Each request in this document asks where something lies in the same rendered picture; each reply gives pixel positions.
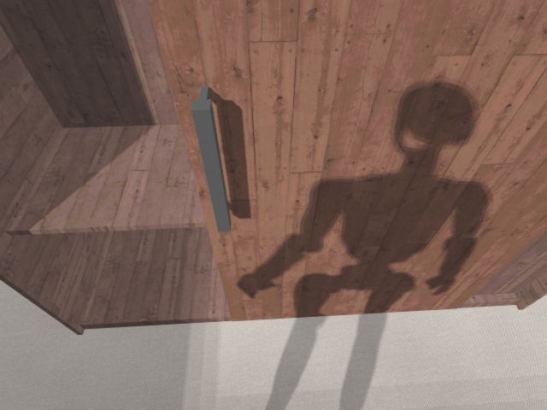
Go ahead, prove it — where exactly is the handle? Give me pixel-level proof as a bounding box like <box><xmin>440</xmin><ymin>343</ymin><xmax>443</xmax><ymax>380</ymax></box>
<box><xmin>191</xmin><ymin>86</ymin><xmax>231</xmax><ymax>232</ymax></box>

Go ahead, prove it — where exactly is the wardrobe door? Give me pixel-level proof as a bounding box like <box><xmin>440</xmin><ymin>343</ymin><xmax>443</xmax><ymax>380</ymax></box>
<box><xmin>148</xmin><ymin>0</ymin><xmax>547</xmax><ymax>321</ymax></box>
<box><xmin>473</xmin><ymin>230</ymin><xmax>547</xmax><ymax>296</ymax></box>

